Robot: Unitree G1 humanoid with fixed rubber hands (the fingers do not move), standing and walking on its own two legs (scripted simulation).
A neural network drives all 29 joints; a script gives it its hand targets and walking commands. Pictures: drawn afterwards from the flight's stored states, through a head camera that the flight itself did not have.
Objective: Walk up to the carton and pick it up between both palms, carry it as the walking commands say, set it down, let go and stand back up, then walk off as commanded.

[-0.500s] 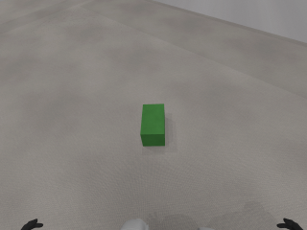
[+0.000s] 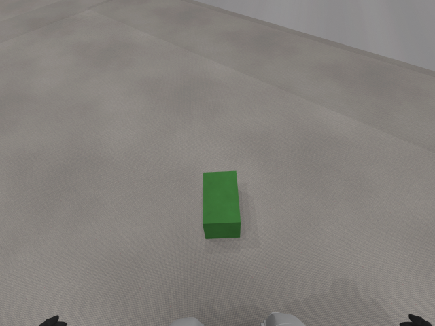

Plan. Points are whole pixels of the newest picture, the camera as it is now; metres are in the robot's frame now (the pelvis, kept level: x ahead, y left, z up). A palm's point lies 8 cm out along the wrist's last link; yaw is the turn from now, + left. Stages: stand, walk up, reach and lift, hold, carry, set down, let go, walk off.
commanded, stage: walk up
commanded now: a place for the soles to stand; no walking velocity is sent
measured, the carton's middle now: (221, 204) +0.73 +0.02 -0.67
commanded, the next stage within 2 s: none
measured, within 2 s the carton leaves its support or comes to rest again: neither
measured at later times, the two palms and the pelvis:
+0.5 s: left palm (41, 264) +0.26 +0.40 -0.08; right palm (380, 284) +0.19 -0.28 -0.07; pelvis +0.15 +0.07 +0.00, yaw -2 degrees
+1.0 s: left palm (65, 231) +0.33 +0.37 -0.08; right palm (356, 237) +0.28 -0.27 -0.07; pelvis +0.19 +0.06 +0.02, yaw -5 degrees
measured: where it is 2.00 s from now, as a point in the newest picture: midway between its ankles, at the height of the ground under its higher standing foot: (226, 309)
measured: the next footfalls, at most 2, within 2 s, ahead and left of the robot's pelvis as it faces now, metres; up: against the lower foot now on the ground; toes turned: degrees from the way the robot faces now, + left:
left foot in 0.20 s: +0.21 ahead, +0.19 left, +0.00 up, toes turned +2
right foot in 0.50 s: +0.31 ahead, -0.10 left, +0.00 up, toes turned +1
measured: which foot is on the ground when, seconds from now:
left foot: up 0.00-0.18, down 0.20-1.00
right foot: down 0.00-0.22, up 0.24-0.48, down 0.50-1.00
